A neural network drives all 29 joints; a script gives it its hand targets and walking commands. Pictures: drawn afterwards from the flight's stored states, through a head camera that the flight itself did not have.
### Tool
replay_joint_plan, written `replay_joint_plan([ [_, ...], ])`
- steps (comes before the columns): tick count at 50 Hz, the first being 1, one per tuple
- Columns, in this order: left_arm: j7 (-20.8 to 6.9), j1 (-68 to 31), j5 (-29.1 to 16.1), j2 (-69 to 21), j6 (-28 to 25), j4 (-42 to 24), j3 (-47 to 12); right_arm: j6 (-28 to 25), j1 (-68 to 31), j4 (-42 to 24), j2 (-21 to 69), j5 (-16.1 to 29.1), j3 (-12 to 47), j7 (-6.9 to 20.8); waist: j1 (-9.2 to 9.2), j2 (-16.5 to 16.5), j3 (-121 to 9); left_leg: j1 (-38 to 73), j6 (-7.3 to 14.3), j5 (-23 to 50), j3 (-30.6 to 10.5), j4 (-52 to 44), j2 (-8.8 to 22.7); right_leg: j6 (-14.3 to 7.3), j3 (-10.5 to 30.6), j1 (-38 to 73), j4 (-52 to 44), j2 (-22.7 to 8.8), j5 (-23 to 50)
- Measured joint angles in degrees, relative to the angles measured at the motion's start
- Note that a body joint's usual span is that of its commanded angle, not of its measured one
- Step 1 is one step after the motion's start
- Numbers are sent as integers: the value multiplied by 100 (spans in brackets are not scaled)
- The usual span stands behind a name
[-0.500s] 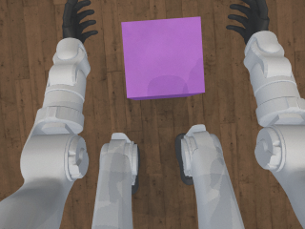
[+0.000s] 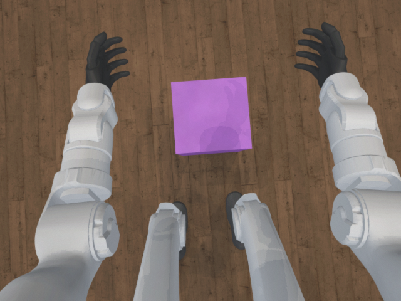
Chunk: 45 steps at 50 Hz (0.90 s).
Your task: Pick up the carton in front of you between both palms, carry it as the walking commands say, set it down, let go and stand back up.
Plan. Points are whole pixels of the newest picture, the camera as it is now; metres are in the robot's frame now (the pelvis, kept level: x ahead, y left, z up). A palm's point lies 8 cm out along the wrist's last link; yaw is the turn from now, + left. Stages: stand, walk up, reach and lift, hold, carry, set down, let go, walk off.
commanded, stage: set down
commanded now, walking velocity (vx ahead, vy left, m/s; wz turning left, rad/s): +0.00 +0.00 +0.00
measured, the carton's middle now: (209, 122) +0.48 -0.04 -0.47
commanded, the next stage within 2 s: let go in 0.06 s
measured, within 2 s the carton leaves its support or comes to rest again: neither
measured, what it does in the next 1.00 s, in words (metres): rises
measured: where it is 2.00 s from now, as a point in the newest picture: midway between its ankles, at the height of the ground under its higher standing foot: (208, 234)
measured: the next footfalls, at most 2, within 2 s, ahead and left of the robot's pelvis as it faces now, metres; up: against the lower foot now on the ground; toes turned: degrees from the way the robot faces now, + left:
none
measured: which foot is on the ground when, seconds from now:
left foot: down 0.00-1.00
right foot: down 0.00-1.00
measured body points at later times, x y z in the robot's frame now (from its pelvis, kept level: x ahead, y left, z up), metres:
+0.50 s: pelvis +0.06 +0.00 +0.12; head +0.28 -0.01 +0.51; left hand +0.42 +0.20 +0.00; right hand +0.40 -0.25 +0.01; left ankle +0.07 +0.12 -0.56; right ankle +0.08 -0.11 -0.56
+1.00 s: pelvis +0.10 +0.01 +0.18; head +0.13 +0.01 +0.63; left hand +0.28 +0.24 +0.10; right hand +0.26 -0.23 +0.10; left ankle +0.07 +0.12 -0.56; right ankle +0.08 -0.11 -0.56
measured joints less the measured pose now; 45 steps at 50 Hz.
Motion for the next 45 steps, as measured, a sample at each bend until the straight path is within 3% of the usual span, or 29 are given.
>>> replay_joint_plan([
  [9,-107,383,348,-132,-108,25,95,-117,388,2,137,-344,-58,106,25,4,-39,919,0,362,-54,-1134,26,-20,2,933,-1126,-16,339],
  [16,-121,1825,603,-325,-136,-666,-152,-135,1782,-652,280,-626,229,226,51,-19,56,2087,10,519,-91,-2034,55,-52,6,2098,-2001,-23,473],
  [21,-213,2959,465,-342,-295,-1069,-352,-272,2876,-1034,318,-490,462,286,53,-37,147,3109,27,571,-110,-2628,88,-65,12,3120,-2590,-15,520],
  [35,-404,5401,252,-304,-866,-1448,-847,-817,5412,-1536,506,-198,1071,243,86,-89,192,5789,108,694,-118,-3983,135,-36,61,5813,-3963,-28,642],
  [45,-540,6946,106,-130,-862,-1943,-1154,-789,6973,-2095,436,-151,1390,283,142,-66,604,8072,185,938,-113,-5104,138,6,108,8115,-5117,-78,894],
])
